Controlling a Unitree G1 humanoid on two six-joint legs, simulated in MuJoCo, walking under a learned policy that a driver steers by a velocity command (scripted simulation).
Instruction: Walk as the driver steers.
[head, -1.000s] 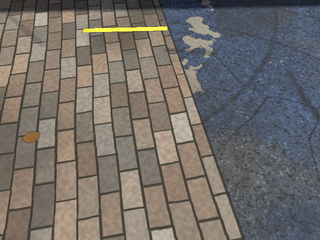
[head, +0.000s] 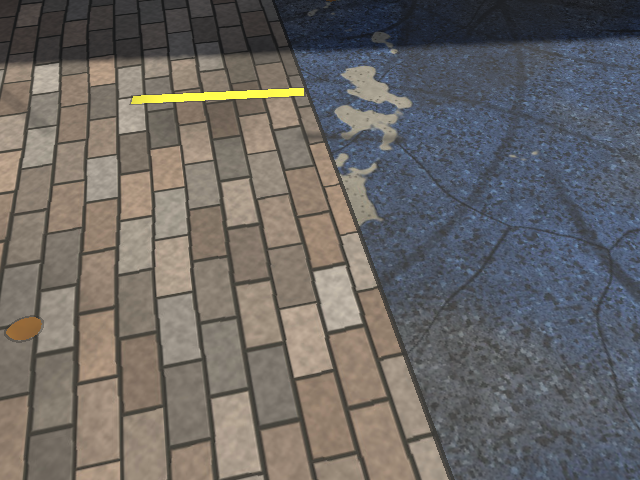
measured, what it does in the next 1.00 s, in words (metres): stands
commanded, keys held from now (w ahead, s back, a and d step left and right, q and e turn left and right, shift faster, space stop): no key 1.00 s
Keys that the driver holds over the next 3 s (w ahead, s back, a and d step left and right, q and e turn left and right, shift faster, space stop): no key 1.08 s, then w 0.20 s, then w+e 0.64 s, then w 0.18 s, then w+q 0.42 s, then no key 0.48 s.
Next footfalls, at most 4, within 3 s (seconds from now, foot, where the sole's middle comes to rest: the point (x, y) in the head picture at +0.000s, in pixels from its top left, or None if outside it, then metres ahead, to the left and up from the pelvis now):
1.82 right None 0.43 -0.14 -0.77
2.38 left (366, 357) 0.80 -0.07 -0.77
2.82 right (454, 292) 0.99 -0.31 -0.77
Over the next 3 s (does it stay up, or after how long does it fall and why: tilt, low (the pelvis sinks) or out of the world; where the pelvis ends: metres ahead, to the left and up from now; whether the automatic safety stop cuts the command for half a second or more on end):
stays up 0.86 -0.19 0.00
